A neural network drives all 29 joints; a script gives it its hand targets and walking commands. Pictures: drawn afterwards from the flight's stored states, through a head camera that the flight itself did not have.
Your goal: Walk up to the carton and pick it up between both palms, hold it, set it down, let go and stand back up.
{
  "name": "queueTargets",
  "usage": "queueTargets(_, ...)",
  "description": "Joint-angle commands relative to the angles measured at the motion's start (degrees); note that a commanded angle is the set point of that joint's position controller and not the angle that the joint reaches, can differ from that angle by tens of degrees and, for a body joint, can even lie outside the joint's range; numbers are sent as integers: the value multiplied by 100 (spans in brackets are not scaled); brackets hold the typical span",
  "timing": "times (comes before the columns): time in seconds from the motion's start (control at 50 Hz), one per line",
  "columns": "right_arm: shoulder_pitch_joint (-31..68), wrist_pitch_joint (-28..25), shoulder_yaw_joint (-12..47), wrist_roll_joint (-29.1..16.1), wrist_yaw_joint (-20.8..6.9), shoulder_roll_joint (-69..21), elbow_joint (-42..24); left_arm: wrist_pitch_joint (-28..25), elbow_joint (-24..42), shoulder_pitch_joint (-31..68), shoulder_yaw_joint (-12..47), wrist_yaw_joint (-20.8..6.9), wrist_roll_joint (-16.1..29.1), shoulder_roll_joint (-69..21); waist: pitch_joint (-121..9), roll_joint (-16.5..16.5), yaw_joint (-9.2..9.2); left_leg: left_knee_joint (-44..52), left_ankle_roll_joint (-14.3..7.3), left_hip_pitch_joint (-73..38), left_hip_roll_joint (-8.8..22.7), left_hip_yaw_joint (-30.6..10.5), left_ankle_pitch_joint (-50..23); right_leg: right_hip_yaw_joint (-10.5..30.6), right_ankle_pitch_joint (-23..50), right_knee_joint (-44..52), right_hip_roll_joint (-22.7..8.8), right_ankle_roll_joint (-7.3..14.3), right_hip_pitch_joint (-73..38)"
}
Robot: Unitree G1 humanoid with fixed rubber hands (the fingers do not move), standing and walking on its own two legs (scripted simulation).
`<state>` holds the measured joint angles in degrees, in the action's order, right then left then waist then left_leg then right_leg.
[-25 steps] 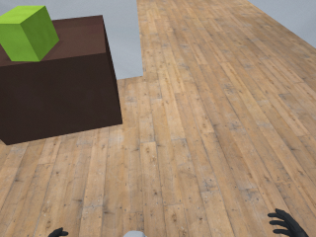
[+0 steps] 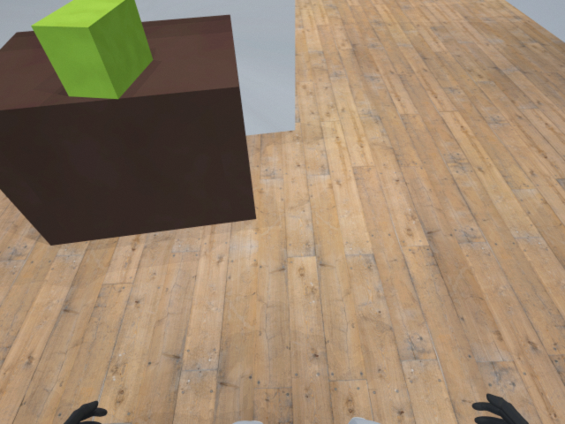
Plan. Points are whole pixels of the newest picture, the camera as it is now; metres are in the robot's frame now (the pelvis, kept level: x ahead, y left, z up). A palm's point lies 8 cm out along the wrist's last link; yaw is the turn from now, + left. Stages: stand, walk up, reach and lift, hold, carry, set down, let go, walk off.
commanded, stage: walk up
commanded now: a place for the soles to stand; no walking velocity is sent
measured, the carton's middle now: (100, 45) +1.16 +0.65 +0.03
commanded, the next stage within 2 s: none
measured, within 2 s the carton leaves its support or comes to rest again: neither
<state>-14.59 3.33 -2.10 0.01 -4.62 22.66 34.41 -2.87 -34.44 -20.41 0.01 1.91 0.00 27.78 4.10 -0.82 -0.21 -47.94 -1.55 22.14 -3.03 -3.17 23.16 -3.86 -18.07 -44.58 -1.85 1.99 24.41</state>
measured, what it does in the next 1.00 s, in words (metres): walks ahead: left foot, then right foot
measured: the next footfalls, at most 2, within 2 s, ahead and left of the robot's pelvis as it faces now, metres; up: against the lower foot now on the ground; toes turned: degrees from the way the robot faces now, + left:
left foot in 0.38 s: +0.19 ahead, +0.24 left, +0.00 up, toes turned +5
right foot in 0.80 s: +0.30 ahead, +0.02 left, +0.00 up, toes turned +4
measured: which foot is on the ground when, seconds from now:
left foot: down 0.00-0.00, up 0.02-0.36, down 0.38-0.84, up 0.86-1.00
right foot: down 0.00-0.40, up 0.42-0.78, down 0.80-1.00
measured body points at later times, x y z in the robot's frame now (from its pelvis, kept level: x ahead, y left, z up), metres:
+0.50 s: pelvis +0.10 +0.12 +0.00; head +0.11 +0.13 +0.45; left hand +0.12 +0.46 -0.09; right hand +0.27 -0.15 -0.08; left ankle +0.15 +0.23 -0.70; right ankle +0.08 -0.05 -0.64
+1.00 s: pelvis +0.21 +0.14 +0.02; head +0.22 +0.12 +0.47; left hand +0.20 +0.46 -0.05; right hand +0.41 -0.13 -0.08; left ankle +0.18 +0.29 -0.64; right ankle +0.26 +0.02 -0.70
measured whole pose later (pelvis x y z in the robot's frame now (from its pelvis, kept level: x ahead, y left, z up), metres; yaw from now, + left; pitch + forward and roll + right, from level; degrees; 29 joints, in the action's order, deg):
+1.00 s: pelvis +0.21 +0.14 +0.02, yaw +13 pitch -3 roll +1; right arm -16.0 2.7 -2.3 0.0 -3.1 25.0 34.3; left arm -3.8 -34.4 -25.4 0.0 2.5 0.0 23.9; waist 3.6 -2.7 -0.3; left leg -63.1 -2.5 25.9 -3.0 -6.1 27.5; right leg -6.4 -19.6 -40.2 -7.0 -0.6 17.1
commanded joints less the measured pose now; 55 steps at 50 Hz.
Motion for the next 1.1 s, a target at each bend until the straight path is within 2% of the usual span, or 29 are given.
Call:
queueTargets(0.0,658,-176,-518,226,107,1049,-1403,-145,543,-1178,-940,342,-423,1792,-323,822,-669,-2222,126,3269,-117,-816,949,4384,-3755,3339,-2982,1363,-2416)
queueTargets(0.02,571,-95,-672,271,73,1481,-1402,-162,630,-678,-963,376,-411,1817,70,361,-443,-2616,212,3164,240,-973,688,4292,-4011,3413,-3272,1685,-1989)
queueTargets(0.04,248,-73,-743,262,33,1545,-1341,-218,686,-282,-904,366,-398,1636,352,133,-132,-2730,219,2964,430,-943,457,3751,-3816,3320,-3022,1594,-1580)
queueTargets(0.08,-6,-123,-766,301,-42,1464,-1064,-338,663,-442,-822,332,-334,1521,201,-75,-17,-2319,249,2233,441,-790,28,2552,-2889,3161,-2356,1077,-1415)
queueTargets(0.14,167,-104,-734,224,-125,1298,-1004,-357,627,-611,-825,248,-333,1434,96,629,-178,-1997,248,1857,283,-523,-405,1436,-1959,2967,-1847,900,-1415)
queueTargets(0.18,248,-46,-617,194,-163,1222,-947,-313,708,-564,-870,246,-322,1460,275,926,-199,-1509,280,2016,411,-505,-403,1241,-1904,2957,-2030,991,-1673)
queueTargets(0.26,648,-114,-499,238,-179,1136,-947,-241,689,-799,-937,156,-331,1567,-95,1435,-370,-170,191,1850,512,-80,114,380,-139,2237,-1895,919,-2525)
queueTargets(0.3,375,-162,-482,159,-183,1120,-841,-141,690,-475,-929,130,-323,1655,-442,1841,-151,686,116,1024,665,111,237,-88,44,1828,-1907,814,-2233)
queueTargets(0.32,100,-207,-510,168,-169,1147,-670,-103,712,-326,-888,112,-278,1560,-499,1469,51,1189,37,215,501,384,-360,-401,-59,1405,-1753,670,-1784)
queueTargets(0.34,-643,-278,-551,140,-101,1138,-342,-53,780,-6,-798,82,-232,1371,-893,887,510,1913,-24,-1034,420,141,-749,-704,-311,147,-1497,432,-1030)
queueTargets(0.36,-1250,-329,-726,83,15,1641,-4,-35,839,-272,-586,13,-233,987,-1365,-343,759,1509,-130,-2533,333,-600,-685,-601,-735,-1231,-1116,139,282)
queueTargets(0.38,-1463,-345,-882,166,130,2233,-2,-26,958,-281,-399,-27,-175,368,-1409,-1853,850,2030,-368,-2965,1040,-2211,164,-520,-1945,-2535,-569,-114,1649)
queueTargets(0.4,-1272,-334,-818,143,199,2302,-303,22,1125,285,-411,-7,-104,543,-949,-2012,923,3068,-535,-2038,1234,-3775,2293,159,-2117,-3110,-226,-141,2273)
queueTargets(0.42,-923,-259,-815,52,229,2210,-477,81,1267,567,-535,9,-38,1031,-144,-1168,814,3813,-700,-1259,1520,-4509,3188,395,-1739,-3138,-188,-63,2339)
queueTargets(0.46,-637,-239,-782,-47,328,2093,-547,74,1131,468,-534,-41,-56,1100,467,-807,521,3873,-596,-602,1398,-4108,2953,530,-1066,-3241,-352,20,2124)
queueTargets(0.5,-507,-294,-787,-3,380,1932,-524,6,755,-87,-567,-77,-111,1160,5,-554,266,3298,-434,-1097,1100,-3197,1111,711,-443,-2677,-515,18,1664)
queueTargets(0.54,-566,-402,-751,82,385,1767,-508,-86,607,-286,-551,-53,-147,1114,-571,-964,197,2747,-648,-1481,1086,-2869,-464,692,-519,-2399,-445,8,1427)
queueTargets(0.6,-626,-396,-614,192,374,1420,-666,-93,557,0,-504,-34,-164,882,-691,-816,303,2388,-1162,-1850,1200,-2572,-975,608,-969,-1537,-378,-66,1395)
queueTargets(0.68,-780,-360,-532,225,365,1346,-577,-167,607,323,-495,-82,-107,772,-523,-906,504,2267,-1327,-1800,1249,-2399,-2014,344,-870,-555,-187,-85,1127)
queueTargets(0.72,-708,-329,-587,255,373,1342,-606,-241,445,67,-456,-47,-73,643,-950,-1195,500,1734,-1134,-2113,1065,-2068,-2639,219,-708,208,-105,-30,738)
queueTargets(0.76,-60,-260,-510,219,303,1182,-743,-293,105,-668,-445,3,-110,517,-1245,-713,-18,959,-964,-900,718,-1300,-2515,-237,820,1715,158,44,-1319)
queueTargets(0.78,15,-255,-377,178,279,846,-745,-268,3,-971,-503,59,-148,776,-1481,-159,-176,301,-713,-18,524,-948,-1499,88,1386,1873,-146,111,-2533)
queueTargets(0.8,9,-334,-242,188,236,618,-857,-237,11,-1432,-663,116,-219,1125,-1807,495,-493,-663,-355,1048,28,-577,-661,1380,746,2049,-1241,420,-3613)
queueTargets(0.82,186,-321,-197,189,206,515,-983,-155,115,-1514,-799,206,-313,1568,-1299,1003,-662,-1550,22,2338,-341,-363,1062,3274,-556,2659,-2603,992,-3544)
queueTargets(0.84,348,-230,-415,232,213,1152,-1098,-123,310,-1330,-923,246,-355,1670,-999,638,-669,-2179,0,2648,118,-708,1251,3708,-1582,2744,-2975,1616,-3198)
queueTargets(0.86,307,-178,-549,283,194,1369,-1184,-147,421,-1016,-887,251,-381,1519,-363,321,-547,-2181,34,2811,331,-876,1089,3630,-1873,2709,-3085,1710,-2624)
queueTargets(0.92,244,-248,-658,247,81,1297,-1076,-270,517,-785,-820,226,-283,1467,267,52,-315,-1638,171,2324,571,-771,300,2128,-1485,2848,-2300,1155,-2013)
queueTargets(1.02,287,-213,-535,216,3,1067,-923,-276,549,-971,-836,121,-215,1411,40,1015,-312,-1097,128,1917,392,-280,-273,700,1279,2215,-1913,984,-2088)
queueTargets(1.08,339,-183,-479,177,-96,1103,-836,-174,752,-513,-852,91,-239,1500,152,1614,-179,203,158,1022,638,171,-317,106,363,2142,-1657,809,-1494)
